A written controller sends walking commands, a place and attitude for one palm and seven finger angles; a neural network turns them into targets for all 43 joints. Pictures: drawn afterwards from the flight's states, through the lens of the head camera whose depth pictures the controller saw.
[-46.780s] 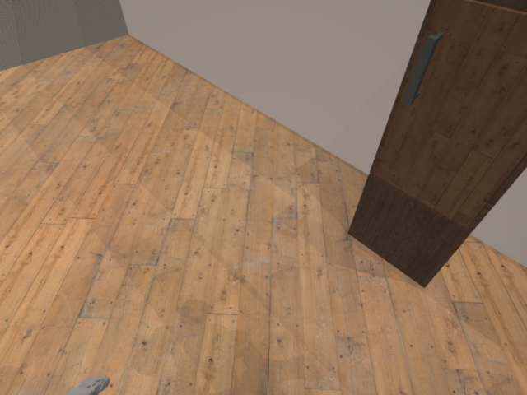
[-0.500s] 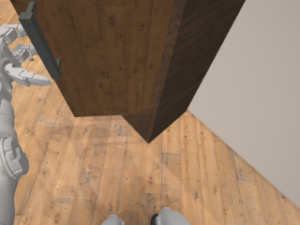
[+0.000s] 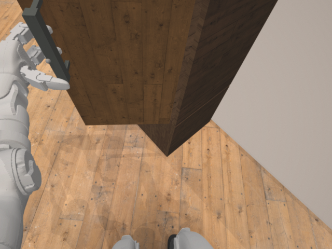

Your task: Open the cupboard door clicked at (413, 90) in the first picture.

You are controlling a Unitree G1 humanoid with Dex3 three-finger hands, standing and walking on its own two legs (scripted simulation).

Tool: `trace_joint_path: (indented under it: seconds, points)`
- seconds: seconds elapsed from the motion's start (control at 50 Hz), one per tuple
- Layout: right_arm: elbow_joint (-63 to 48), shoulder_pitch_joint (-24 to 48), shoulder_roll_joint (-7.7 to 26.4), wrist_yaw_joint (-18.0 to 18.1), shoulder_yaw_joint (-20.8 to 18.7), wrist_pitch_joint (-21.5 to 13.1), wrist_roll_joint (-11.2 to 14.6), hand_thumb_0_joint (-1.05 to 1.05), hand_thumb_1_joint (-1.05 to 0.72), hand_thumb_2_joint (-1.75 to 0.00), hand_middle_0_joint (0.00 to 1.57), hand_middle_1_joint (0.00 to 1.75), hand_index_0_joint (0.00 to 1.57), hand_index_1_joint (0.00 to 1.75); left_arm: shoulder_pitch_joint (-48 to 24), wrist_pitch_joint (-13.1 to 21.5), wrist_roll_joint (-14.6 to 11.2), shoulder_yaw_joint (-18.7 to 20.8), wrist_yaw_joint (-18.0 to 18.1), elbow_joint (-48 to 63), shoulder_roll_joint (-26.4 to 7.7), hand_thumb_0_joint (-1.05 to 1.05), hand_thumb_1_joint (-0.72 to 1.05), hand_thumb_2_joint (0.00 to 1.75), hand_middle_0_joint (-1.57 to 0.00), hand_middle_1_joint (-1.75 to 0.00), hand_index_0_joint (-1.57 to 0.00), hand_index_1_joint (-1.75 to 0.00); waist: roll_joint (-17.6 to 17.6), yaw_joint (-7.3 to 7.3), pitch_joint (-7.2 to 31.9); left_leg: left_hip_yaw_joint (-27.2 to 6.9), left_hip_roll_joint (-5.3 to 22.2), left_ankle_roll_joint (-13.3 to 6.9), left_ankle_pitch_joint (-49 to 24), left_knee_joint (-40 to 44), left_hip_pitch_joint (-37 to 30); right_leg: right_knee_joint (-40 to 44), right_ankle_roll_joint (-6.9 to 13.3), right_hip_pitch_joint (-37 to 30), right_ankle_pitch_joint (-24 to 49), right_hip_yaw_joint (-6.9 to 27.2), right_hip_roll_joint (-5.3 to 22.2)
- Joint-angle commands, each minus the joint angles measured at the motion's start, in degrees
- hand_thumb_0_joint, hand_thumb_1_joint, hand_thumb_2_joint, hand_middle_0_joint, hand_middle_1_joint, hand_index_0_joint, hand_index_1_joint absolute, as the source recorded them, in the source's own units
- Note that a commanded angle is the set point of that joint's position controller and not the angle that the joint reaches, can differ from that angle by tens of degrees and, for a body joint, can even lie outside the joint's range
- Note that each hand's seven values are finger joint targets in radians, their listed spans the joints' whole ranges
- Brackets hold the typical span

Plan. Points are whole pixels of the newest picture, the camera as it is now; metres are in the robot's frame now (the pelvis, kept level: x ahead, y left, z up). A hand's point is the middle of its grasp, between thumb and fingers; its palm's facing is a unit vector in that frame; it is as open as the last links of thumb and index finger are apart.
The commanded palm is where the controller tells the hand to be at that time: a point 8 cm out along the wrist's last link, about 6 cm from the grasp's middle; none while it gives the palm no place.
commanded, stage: slide the fingers in behind the handle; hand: left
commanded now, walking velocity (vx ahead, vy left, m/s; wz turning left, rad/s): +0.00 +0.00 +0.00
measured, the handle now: (52, 44) +0.55 +0.22 +0.12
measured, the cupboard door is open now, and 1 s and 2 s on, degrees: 52 51 79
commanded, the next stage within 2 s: close the thumb around the handle in 0.42 s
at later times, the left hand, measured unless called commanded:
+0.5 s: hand (54, 60) +0.52 +0.22 +0.12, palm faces -0.01 -1.00 +0.01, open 13.9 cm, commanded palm +0.49 +0.27 +0.12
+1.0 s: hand (48, 63) +0.50 +0.22 +0.12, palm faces +0.00 -1.00 +0.01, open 7.9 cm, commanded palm +0.48 +0.27 +0.12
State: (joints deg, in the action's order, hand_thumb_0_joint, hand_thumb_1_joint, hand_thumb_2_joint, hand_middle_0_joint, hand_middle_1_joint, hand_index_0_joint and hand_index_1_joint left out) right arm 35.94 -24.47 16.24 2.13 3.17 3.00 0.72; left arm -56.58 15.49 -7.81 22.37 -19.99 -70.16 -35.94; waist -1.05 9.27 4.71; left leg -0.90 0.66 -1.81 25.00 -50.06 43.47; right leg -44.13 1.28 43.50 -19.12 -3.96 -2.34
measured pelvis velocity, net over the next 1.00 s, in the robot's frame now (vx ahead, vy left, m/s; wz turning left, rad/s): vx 0.00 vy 0.01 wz -0.02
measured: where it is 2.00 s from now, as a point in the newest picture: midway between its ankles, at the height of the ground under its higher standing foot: outside the picture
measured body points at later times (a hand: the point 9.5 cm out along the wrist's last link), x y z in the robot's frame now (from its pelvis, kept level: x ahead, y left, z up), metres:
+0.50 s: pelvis +0.01 +0.01 +0.00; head +0.11 +0.02 +0.44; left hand +0.51 +0.27 +0.12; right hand +0.00 -0.26 -0.10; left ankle -0.02 +0.09 -0.70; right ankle +0.01 -0.11 -0.70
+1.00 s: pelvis +0.00 +0.01 +0.00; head +0.10 +0.02 +0.44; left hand +0.49 +0.28 +0.12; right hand +0.00 -0.26 -0.10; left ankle -0.02 +0.09 -0.70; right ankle +0.01 -0.11 -0.70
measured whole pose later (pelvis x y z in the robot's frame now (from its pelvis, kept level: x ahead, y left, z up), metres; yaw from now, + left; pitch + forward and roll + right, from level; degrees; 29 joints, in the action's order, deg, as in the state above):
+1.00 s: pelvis +0.00 +0.01 +0.00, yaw -1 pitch +17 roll -3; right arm 35.1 -24.0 16.1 1.7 2.8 3.5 0.8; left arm -52.3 17.4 -7.3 23.9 -19.2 -67.9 -33.7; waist -1.1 9.2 5.2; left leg 0.4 0.7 -2.3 25.2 -49.3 40.8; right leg -43.7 0.8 41.4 -19.0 -2.6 -2.5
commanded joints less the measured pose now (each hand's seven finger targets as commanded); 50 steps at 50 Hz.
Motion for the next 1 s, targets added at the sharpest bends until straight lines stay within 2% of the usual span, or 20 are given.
trace_joint_path:
  seconds: [0.0,0.04,0.1,0.14,0.16,0.22,0.3,0.32,0.36,0.4,0.48,0.5,0.52,0.64,0.72,0.76,0.78,0.84,0.9,0.98]
  points:
    - [-2.2,-10.2,10.2,0.2,-4.3,-1.6,-0.4,0.0,-0.9,-0.9,0.2,0.3,0.2,0.3,-29.6,3.8,-0.3,-2.8,0.6,14.7,-7.8,0.0,-0.5,0.3,-0.3,-1.2,-0.3,-1.2,-9.5,2.99,25.4,-3.5,0.8,0.4,-25.1,4.7,-20.3,3.3,0.1,-7.6,16.3,2.3,-0.8]
    - [-1.8,-10.4,10.6,0.0,-4.3,-1.4,-0.5,0.0,-0.9,-0.9,0.2,0.3,0.2,0.3,-27.3,4.0,0.3,0.5,1.4,13.1,-11.9,0.0,-0.5,0.3,-0.3,-1.2,-0.3,-1.2,-9.1,1.95,25.7,-3.4,0.9,0.6,-25.9,4.5,-19.6,3.1,0.1,-8.7,17.1,2.5,-0.8]
    - [-2.2,-10.3,10.4,0.0,-4.0,-1.3,-0.4,0.0,-0.9,-0.9,0.2,0.3,0.2,0.3,-27.6,3.9,0.3,0.3,1.6,12.4,-11.9,0.0,-0.5,0.3,-0.3,-1.2,-0.3,-1.2,-7.2,2.24,24.3,-3.0,0.5,0.1,-25.3,4.8,-16.7,3.0,0.1,-10.9,18.5,2.6,-0.7]
    - [-2.5,-10.2,10.5,0.0,-4.1,-1.1,-0.3,0.0,-0.9,-0.9,0.2,0.3,0.2,0.3,-25.8,4.0,0.9,1.8,1.3,11.9,-13.8,0.0,-0.5,0.3,-0.3,-1.2,-0.3,-1.2,-7.4,1.27,25.3,-2.7,0.5,0.2,-25.6,4.7,-16.3,2.7,0.1,-12.3,19.5,2.8,-0.7]
    - [-2.9,-10.1,10.3,-0.2,-4.1,-1.0,-0.3,0.0,-0.9,-0.9,0.2,0.3,0.2,0.3,-25.6,4.0,0.8,0.3,1.1,12.8,-12.0,0.0,-0.5,0.3,-0.3,-1.2,-0.3,-1.2,-8.2,1.45,25.8,-2.6,0.5,0.2,-26.2,4.9,-17.1,2.8,0.1,-12.1,19.6,2.7,-0.7]
    - [-2.9,-10.1,10.3,-0.1,-4.2,-0.7,-0.3,0.0,-0.9,-0.9,0.2,0.3,0.2,0.3,-25.5,4.4,0.3,1.7,0.8,13.8,-13.4,0.0,-0.5,0.3,-0.3,-1.2,-0.3,-1.2,-8.6,1.19,26.4,-2.6,0.8,0.4,-28.1,4.6,-18.3,2.6,0.0,-12.0,20.6,2.7,-0.8]
    - [-3.5,-9.8,10.2,-0.3,-4.3,-0.6,-0.2,0.0,-0.9,-0.9,0.2,0.3,0.2,0.3,-23.3,4.6,-0.7,1.1,0.3,14.6,-11.4,0.0,-0.5,0.3,-0.3,-1.2,-0.3,-1.2,-8.6,0.71,25.4,-2.7,0.9,0.5,-29.5,4.9,-19.3,2.8,0.3,-11.8,20.7,2.3,-1.0]
    - [-3.3,-9.8,10.5,-0.2,-4.4,-0.5,-0.3,0.0,-0.9,-0.9,0.2,0.3,0.2,0.3,-24.0,4.7,-0.7,3.0,0.5,14.9,-13.8,0.0,-0.5,0.3,-0.3,-1.2,-0.3,-1.2,-7.8,0.41,26.3,-2.7,0.9,0.6,-29.1,4.9,-19.1,2.7,0.2,-12.5,20.8,2.5,-1.0]
    - [-3.7,-9.6,10.3,-0.3,-4.4,-0.4,-0.1,0.0,-0.9,-0.9,0.2,0.3,0.2,0.3,-22.5,4.5,-0.9,3.1,0.6,14.4,-13.3,0.0,-0.5,0.3,-0.3,-1.2,-0.3,-1.2,-6.2,0.31,25.2,-2.4,0.9,0.4,-28.5,5.2,-17.9,2.9,0.0,-13.4,21.2,2.5,-1.0]
    - [-4.0,-9.6,10.4,-0.2,-4.3,-0.3,-0.2,0.0,-0.9,-0.9,0.2,0.3,0.2,0.3,-22.4,4.8,-0.6,4.5,1.1,14.9,-15.4,0.0,-0.5,0.3,-0.3,-1.2,-0.3,-1.2,-7.4,-0.33,25.2,-2.1,0.6,0.3,-28.8,5.2,-16.9,2.6,0.3,-14.7,21.9,2.8,-0.8]
    - [-4.2,-9.4,10.3,-0.3,-4.4,-0.1,-0.2,0.0,-0.9,-0.9,0.2,0.3,0.2,0.3,-21.0,5.0,0.4,4.0,2.0,14.6,-15.0,0.0,-0.5,0.3,-0.3,-1.2,-0.3,-1.2,-7.0,-0.4,23.9,-2.5,0.9,0.7,-28.4,5.5,-17.4,2.7,0.1,-12.9,20.2,2.4,-0.9]
    - [-4.4,-9.5,10.2,-0.3,-4.5,-0.1,-0.3,0.0,-0.9,-0.9,0.2,0.3,0.2,0.3,-22.3,5.6,0.2,3.7,2.1,16.7,-14.4,0.0,-0.5,0.3,-0.3,-1.2,-0.3,-1.2,-7.6,-0.22,25.4,-2.7,1.0,0.7,-30.6,5.3,-19.0,2.4,0.2,-13.2,21.1,2.3,-0.9]
    - [-4.5,-9.2,10.1,-0.4,-4.6,-0.2,-0.2,0.0,-0.9,-0.9,0.2,0.3,0.2,0.3,-21.6,5.7,0.2,3.9,2.1,17.1,-14.2,0.0,-0.44,0.32,-0.3,-1.21,-0.3,-1.21,-8.7,-0.7,27.2,-2.4,1.0,0.9,-31.2,5.2,-20.0,2.5,0.0,-13.5,21.7,2.6,-0.9]
    - [-4.1,-9.1,10.2,-0.4,-4.8,-0.1,-0.1,0.0,-0.9,-0.9,0.2,0.3,0.2,0.3,-20.1,4.8,-0.7,2.5,1.1,15.3,-11.5,0.0,-0.11,0.47,-0.33,-1.24,-0.33,-1.24,-6.3,-0.08,25.3,-2.4,1.1,0.8,-30.3,5.4,-19.7,3.0,-0.1,-12.9,21.2,2.3,-1.0]
    - [-4.2,-8.9,10.3,-0.1,-4.5,-0.1,-0.1,0.0,-0.9,-0.9,0.2,0.3,0.2,0.3,-20.3,4.6,-0.5,3.9,1.3,14.8,-13.9,0.0,0.12,0.56,-0.34,-1.27,-0.34,-1.27,-6.1,-0.45,24.3,-2.1,0.7,0.5,-27.9,5.9,-17.5,3.1,0.1,-14.2,21.0,2.7,-0.7]
    - [-4.4,-8.4,10.1,-0.1,-4.4,-0.1,-0.1,0.0,-0.9,-0.9,0.2,0.3,0.2,0.3,-20.4,4.7,-0.4,3.2,1.3,14.7,-13.2,0.0,0.23,0.61,-0.35,-1.28,-0.35,-1.28,-6.7,-0.32,22.9,-1.8,0.6,0.3,-26.1,6.0,-16.5,3.3,0.1,-14.1,20.4,2.8,-0.7]
    - [-4.4,-8.5,10.2,0.0,-4.4,-0.1,-0.1,0.0,-0.9,-0.9,0.2,0.3,0.2,0.3,-20.7,4.8,-0.2,3.2,1.3,14.6,-13.6,0.0,0.28,0.64,-0.36,-1.28,-0.36,-1.28,-5.0,0.02,22.8,-1.8,0.6,0.2,-24.6,6.1,-15.7,3.4,0.0,-14.3,19.7,2.9,-0.6]
    - [-4.2,-8.3,10.1,0.0,-4.4,-0.5,-0.2,0.0,-0.9,-0.9,0.2,0.3,0.2,0.3,-22.5,5.9,-0.4,2.3,1.1,16.1,-12.5,0.0,0.45,0.71,-0.37,-1.3,-0.37,-1.3,-8.6,0.05,24.4,-2.4,0.8,0.7,-26.3,5.9,-18.8,3.1,0.2,-12.7,19.1,2.6,-0.7]
    - [-4.1,-8.4,10.4,0.2,-4.4,-0.4,-0.1,0.0,-0.9,-0.9,0.2,0.3,0.2,0.3,-21.7,6.2,-0.9,3.9,0.8,15.8,-14.5,0.0,0.62,0.78,-0.38,-1.32,-0.38,-1.32,-7.0,-0.28,25.1,-2.3,0.7,0.5,-26.1,5.7,-17.8,3.0,0.3,-14.1,19.5,2.8,-0.7]
    - [-3.9,-8.1,10.4,0.2,-4.4,-0.7,0.0,0.0,-0.9,-0.9,0.2,0.3,0.2,0.3,-22.0,5.2,-0.7,2.3,0.4,14.1,-12.8,0.0,0.84,0.88,-0.4,-1.34,-0.4,-1.34,-7.1,0.17,23.4,-2.3,0.6,0.4,-23.4,6.1,-16.9,3.5,0.1,-12.9,17.7,2.8,-0.6]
